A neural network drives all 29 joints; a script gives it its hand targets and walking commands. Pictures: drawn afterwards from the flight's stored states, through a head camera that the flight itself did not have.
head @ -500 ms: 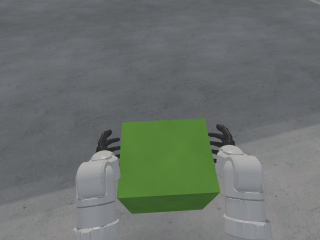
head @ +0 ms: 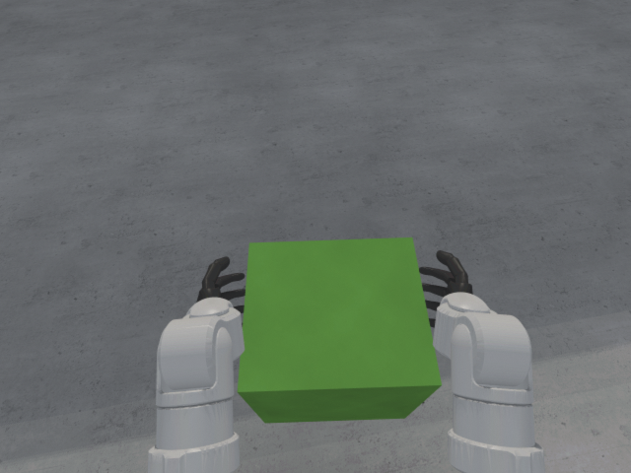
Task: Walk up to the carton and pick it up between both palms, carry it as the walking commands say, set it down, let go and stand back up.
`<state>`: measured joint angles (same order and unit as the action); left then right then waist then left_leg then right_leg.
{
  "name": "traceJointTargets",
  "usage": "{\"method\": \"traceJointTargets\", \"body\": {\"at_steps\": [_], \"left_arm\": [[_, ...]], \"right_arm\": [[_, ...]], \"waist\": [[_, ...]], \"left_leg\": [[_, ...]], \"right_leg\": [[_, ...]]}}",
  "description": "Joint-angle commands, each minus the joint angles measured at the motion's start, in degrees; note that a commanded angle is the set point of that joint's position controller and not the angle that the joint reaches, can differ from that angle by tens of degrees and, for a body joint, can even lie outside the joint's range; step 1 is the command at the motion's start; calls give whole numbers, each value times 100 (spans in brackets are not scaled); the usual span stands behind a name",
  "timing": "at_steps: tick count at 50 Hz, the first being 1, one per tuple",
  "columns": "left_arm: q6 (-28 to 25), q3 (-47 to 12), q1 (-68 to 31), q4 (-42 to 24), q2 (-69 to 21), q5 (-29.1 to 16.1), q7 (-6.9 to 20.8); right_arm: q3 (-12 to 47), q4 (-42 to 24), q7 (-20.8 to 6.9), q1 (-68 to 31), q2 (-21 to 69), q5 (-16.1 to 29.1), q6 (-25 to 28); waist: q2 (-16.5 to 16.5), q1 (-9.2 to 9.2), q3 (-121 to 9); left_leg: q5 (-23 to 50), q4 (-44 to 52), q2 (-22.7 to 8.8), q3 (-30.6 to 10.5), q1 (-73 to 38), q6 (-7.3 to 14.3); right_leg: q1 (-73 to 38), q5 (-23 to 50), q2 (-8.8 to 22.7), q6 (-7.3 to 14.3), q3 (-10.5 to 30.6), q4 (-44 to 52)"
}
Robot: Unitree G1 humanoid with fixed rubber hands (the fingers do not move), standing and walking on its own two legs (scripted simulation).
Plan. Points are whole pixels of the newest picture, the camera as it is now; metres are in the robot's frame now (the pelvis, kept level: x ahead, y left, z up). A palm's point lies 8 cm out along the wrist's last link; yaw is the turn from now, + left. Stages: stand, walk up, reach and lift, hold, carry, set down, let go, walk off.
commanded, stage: carry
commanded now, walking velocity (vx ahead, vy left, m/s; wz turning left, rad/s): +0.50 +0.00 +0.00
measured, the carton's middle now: (333, 337) +0.31 +0.00 -0.03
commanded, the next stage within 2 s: none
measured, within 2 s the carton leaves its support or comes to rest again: neither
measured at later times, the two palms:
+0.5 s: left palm (274, 116) +0.66 +0.09 +0.08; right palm (443, 119) +0.64 -0.19 +0.08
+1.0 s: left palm (279, 34) +0.98 +0.10 +0.07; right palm (408, 30) +0.96 -0.18 +0.08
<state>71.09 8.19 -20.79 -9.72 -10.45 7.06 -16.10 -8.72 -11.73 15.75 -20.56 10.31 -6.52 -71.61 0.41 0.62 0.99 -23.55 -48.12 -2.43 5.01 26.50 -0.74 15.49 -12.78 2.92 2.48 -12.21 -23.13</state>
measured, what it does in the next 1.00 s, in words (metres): walks ahead: left foot, then right foot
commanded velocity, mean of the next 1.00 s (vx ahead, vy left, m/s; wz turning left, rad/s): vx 0.50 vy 0.00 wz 0.00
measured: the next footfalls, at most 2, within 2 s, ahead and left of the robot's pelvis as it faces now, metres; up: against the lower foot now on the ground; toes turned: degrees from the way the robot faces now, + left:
left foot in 0.14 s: +0.24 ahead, +0.11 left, +0.00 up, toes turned +9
right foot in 0.50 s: +0.51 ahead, -0.15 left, +0.00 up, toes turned -11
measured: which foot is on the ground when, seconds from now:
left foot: up 0.00-0.12, down 0.14-0.54, up 0.56-0.86, down 0.88-1.00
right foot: down 0.00-0.18, up 0.20-0.48, down 0.50-0.90, up 0.92-1.00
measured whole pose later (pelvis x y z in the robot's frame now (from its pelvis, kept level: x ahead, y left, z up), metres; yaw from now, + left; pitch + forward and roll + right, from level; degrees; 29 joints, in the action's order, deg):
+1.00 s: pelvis +0.67 -0.02 +0.00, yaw -3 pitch +4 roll +0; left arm 71.3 10.3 -21.0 -7.0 -10.4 7.0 -16.5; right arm -8.7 -6.4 14.5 -21.5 10.7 -8.1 -70.4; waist -1.0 -0.9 -2.8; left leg -11.2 -24.9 -2.7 13.8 17.3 2.7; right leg 21.6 -25.0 3.0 -1.0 -4.0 -60.4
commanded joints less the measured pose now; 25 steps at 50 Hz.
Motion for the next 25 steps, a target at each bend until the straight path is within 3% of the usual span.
{"method": "traceJointTargets", "body": {"at_steps": [1,3,5,7,8,9,10,11,12,13,15,17,21,23,25], "left_arm": [[-171,-3896,-3119,-892,-6152,-2779,2591],[-111,-3828,-2895,-754,-5992,-2705,2609],[-54,-3772,-2762,-578,-5921,-2644,2628],[23,-3759,-2793,-414,-5857,-2598,2663],[79,-3747,-2806,-240,-5843,-2576,2706],[181,-3760,-2815,-43,-5921,-2597,2749],[201,-3722,-2897,139,-5967,-2533,2769],[139,-3689,-2985,84,-5999,-2563,2769],[92,-3734,-3180,39,-6141,-2661,2753],[54,-3728,-3339,27,-6229,-2685,2729],[-13,-3701,-3410,-9,-6205,-2613,2639],[-46,-3689,-3312,-38,-6166,-2510,2550],[-39,-3691,-3107,-212,-6112,-2407,2466],[-16,-3694,-3022,-249,-6088,-2415,2476],[14,-3655,-2900,-196,-6095,-2432,2507]], "right_arm": [[3911,-534,-2452,-2841,6318,2579,119],[3849,-410,-2418,-2590,6248,2444,90],[3809,-227,-2439,-2448,6236,2363,65],[3744,14,-2488,-2300,6220,2335,37],[3680,149,-2503,-2240,6144,2280,14],[3572,335,-2532,-2150,6023,2186,37],[3628,337,-2548,-2414,6026,2226,27],[3649,347,-2566,-2441,6093,2275,37],[3654,291,-2592,-2576,6200,2332,48],[3691,186,-2616,-2859,6291,2447,62],[3666,59,-2638,-3211,6308,2647,64],[3637,72,-2652,-3170,6232,2701,42],[3682,-6,-2679,-2948,6112,2653,-32],[3703,-4,-2682,-2856,6064,2595,-77],[3765,1,-2668,-2783,6074,2538,-129]], "waist": [[-855,-27,-2654],[-944,-23,-2514],[-783,-73,-2409],[-506,-206,-2677],[-126,-315,-2876],[1218,-339,-3004],[1481,-318,-2606],[864,-327,-2503],[406,-344,-2414],[259,-328,-2273],[436,-279,-2203],[617,-280,-2171],[1012,-274,-1967],[975,-246,-1908],[494,-89,-2235]], "left_leg": [[826,1364,-19,281,-44,83],[1541,1926,107,555,-525,165],[2294,2465,139,768,-1320,220],[1890,2664,78,705,-2880,357],[1170,2685,-692,-202,-3735,584],[1002,3141,-1892,-2557,-4506,1399],[2066,3246,-2232,-2983,-4745,1747],[3094,3053,-2193,-2438,-4566,1666],[3552,3088,-2052,-1960,-4388,1445],[3444,3184,-1900,-1545,-4166,1229],[2947,3346,-1583,-974,-3857,985],[2802,3415,-1485,-650,-3701,1011],[3228,3329,-1232,61,-3212,663],[3294,3012,-1174,312,-3050,461],[3646,1716,-796,900,-2320,173]], "right_leg": [[-2362,2552,1464,658,1236,693],[-2182,2830,1318,466,787,620],[-1809,2853,1108,249,334,248],[-995,2697,734,-85,21,-936],[-144,1956,549,-281,-73,-1956],[1258,333,-118,-446,157,-3530],[2373,-1677,-299,-322,691,-4442],[2591,-1645,-28,-221,1124,-4699],[2656,-1393,140,-220,1298,-4448],[2679,-1176,319,-253,1330,-3985],[2418,-1041,357,-375,1085,-2925],[2259,-952,251,-389,758,-2252],[1366,231,68,-272,332,-988],[804,553,-32,-197,190,-596],[-947,908,-274,-112,-130,-102]]}}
